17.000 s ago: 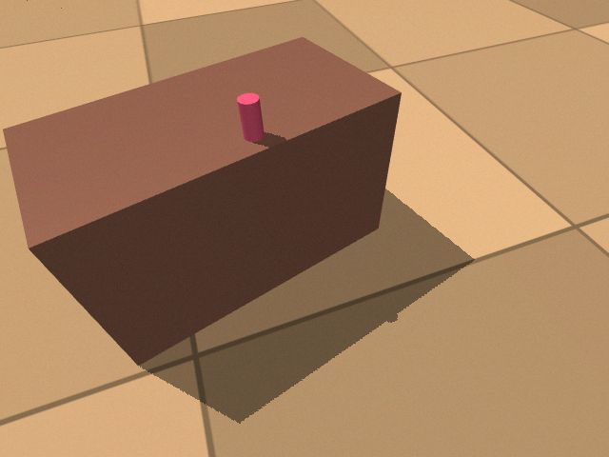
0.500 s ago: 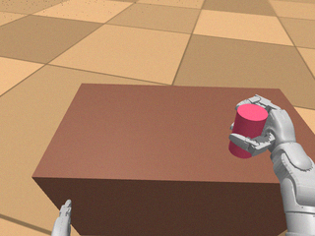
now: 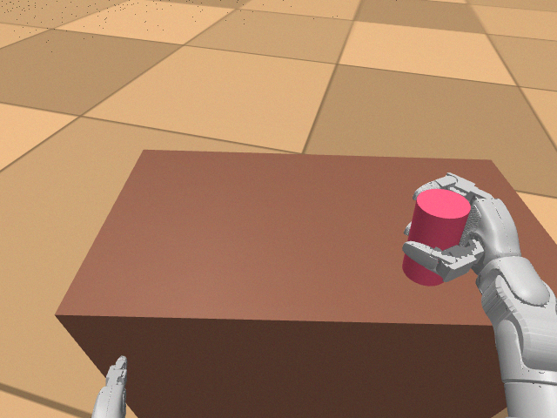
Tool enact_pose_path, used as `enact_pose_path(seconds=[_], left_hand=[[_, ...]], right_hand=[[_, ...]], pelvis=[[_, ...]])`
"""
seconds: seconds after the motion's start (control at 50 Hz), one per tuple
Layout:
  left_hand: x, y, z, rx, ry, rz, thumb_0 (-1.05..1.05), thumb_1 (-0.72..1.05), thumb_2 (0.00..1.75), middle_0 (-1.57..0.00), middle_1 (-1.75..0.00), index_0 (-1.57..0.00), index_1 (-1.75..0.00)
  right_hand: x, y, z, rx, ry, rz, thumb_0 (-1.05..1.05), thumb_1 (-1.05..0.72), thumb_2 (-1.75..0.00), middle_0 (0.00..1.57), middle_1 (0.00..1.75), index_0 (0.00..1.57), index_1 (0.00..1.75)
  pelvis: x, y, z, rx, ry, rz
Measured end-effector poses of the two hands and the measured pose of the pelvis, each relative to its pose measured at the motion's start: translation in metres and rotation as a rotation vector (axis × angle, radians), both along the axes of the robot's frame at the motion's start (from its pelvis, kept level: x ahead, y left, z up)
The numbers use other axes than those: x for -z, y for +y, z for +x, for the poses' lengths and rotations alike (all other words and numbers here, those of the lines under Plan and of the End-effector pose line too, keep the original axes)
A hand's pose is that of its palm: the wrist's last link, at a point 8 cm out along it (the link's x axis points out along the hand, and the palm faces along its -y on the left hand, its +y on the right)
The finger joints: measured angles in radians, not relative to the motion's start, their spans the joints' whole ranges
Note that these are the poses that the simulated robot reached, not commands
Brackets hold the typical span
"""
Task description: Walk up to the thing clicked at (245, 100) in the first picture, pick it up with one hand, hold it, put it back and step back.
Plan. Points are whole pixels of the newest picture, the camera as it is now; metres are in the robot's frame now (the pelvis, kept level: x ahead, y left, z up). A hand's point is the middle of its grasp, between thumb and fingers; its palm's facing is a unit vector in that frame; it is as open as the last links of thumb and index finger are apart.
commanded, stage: hold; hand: right
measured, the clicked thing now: (432, 238) +0.31 -0.16 +0.16
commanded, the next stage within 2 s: crouch in 1.12 s
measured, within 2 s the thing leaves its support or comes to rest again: neither
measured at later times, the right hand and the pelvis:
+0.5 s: hand (430, 231) +0.31 -0.16 +0.17, palm faces -0.05 +1.00 -0.03, open 9.4 cm; pelvis +0.00 +0.00 +0.00, yaw +0 degrees
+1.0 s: hand (429, 225) +0.32 -0.15 +0.17, palm faces -0.05 +1.00 -0.03, open 9.4 cm; pelvis +0.01 +0.00 +0.00, yaw +0 degrees
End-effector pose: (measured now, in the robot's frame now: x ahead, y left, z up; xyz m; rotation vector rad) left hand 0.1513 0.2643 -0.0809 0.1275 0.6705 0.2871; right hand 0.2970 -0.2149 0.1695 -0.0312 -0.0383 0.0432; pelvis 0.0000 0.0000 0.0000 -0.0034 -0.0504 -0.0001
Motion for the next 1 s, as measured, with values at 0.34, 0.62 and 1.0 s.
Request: enact_pose_path(seconds=[0.34,0.62,1.0], left_hand=[[0.001,0.001,-0.005,0.000,0.007,0.007,-0.01,-0.52,0.05,-0.05,-0.04,-0.05,-0.04],[-0.001,0.002,-0.002,0.003,-0.009,0.007,-0.01,-0.52,0.06,-0.05,-0.04,-0.05,-0.05],[-0.001,0.005,0.005,0.003,-0.003,0.012,-0.01,-0.52,0.06,-0.04,-0.04,-0.04,-0.05]], right_hand=[[0.004,0.002,-0.002,-0.005,-0.001,0.005,0.00,0.40,-1.10,0.88,1.22,0.80,1.15],[0.003,0.002,-0.001,-0.001,-0.007,0.002,0.00,0.40,-1.10,0.88,1.22,0.80,1.15],[-0.002,0.005,0.005,-0.003,-0.024,-0.002,0.00,0.40,-1.10,0.89,1.21,0.80,1.14]], pelvis=[[0.000,-0.001,-0.002,-0.004,0.001,0.001],[0.000,0.000,-0.001,-0.004,-0.001,0.001],[0.000,0.002,0.005,0.000,0.004,0.000]])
